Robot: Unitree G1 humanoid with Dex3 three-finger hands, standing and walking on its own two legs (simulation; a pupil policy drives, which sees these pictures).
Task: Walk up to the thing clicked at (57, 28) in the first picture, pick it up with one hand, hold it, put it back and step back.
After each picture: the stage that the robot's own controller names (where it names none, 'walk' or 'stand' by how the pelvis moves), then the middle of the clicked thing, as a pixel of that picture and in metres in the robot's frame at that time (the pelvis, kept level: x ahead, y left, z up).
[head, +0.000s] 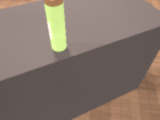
stand; (56, 24) +0.59 +0.11 +0.09
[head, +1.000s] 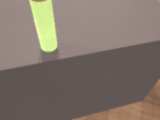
rise first; (44, 22) +0.54 +0.16 +0.12
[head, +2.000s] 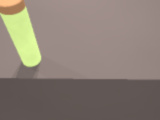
stand; (22, 35) +0.45 +0.21 +0.13
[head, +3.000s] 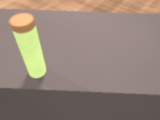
stand; (30, 49) +0.44 +0.20 +0.09
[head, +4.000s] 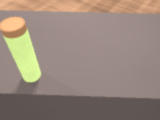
stand; (23, 53) +0.42 +0.21 +0.09
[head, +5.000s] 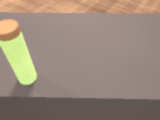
stand; (18, 56) +0.41 +0.23 +0.09
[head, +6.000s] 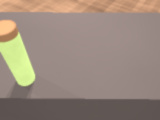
stand; (16, 57) +0.41 +0.23 +0.09
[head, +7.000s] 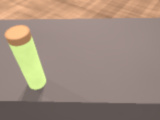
rise first; (29, 61) +0.40 +0.21 +0.09
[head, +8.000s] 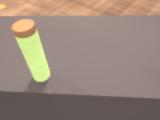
go down; (34, 54) +0.43 +0.21 +0.09
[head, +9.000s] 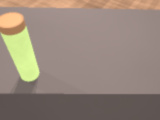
go down; (22, 51) +0.42 +0.20 +0.10
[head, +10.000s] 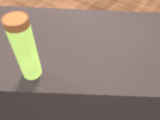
go down; (25, 50) +0.43 +0.20 +0.10
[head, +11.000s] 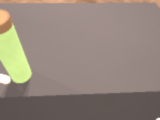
close in; (10, 52) +0.41 +0.22 +0.11
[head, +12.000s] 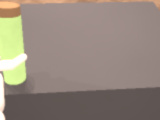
lift; (11, 46) +0.42 +0.21 +0.13
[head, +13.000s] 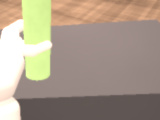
lift; (37, 34) +0.36 +0.12 +0.26
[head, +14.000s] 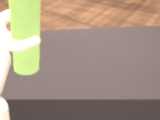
hold; (25, 27) +0.34 +0.15 +0.30
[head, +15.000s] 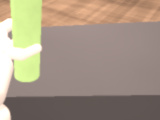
hold; (26, 36) +0.34 +0.15 +0.27
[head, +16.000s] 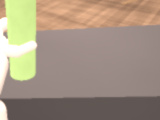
crouch; (22, 34) +0.34 +0.17 +0.28
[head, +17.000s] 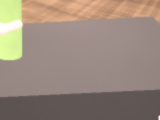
crouch; (8, 15) +0.43 +0.20 +0.28
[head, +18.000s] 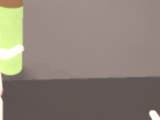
lower; (10, 36) +0.45 +0.21 +0.14
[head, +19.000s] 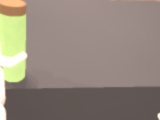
lower; (13, 44) +0.42 +0.21 +0.13
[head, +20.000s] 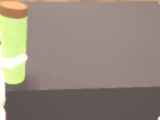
lower; (13, 46) +0.42 +0.21 +0.13
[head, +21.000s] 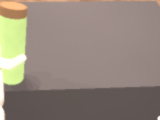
lower; (13, 46) +0.42 +0.21 +0.13
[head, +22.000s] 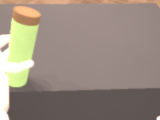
open; (21, 50) +0.41 +0.19 +0.13
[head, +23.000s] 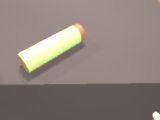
sink last; (54, 46) +0.48 +0.09 +0.04
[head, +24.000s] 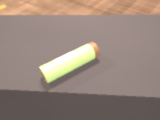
sink last; (70, 61) +0.47 +0.09 +0.01
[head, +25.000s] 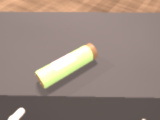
stand; (68, 64) +0.44 +0.07 +0.01
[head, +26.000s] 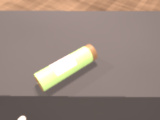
stand; (67, 66) +0.43 +0.07 +0.00
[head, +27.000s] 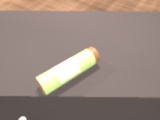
stand; (69, 69) +0.42 +0.06 +0.00
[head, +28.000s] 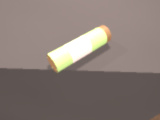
walk; (80, 47) +0.47 +0.01 +0.03
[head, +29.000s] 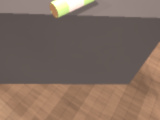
walk; (75, 1) +0.76 +0.04 +0.02
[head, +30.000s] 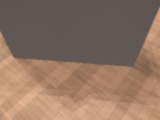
stand; out of the picture +1.08 -0.01 +0.02
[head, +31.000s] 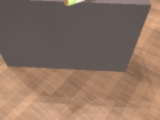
stand; out of the picture +1.06 -0.01 +0.00
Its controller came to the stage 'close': yes
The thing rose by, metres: 0.20
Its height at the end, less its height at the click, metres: -0.09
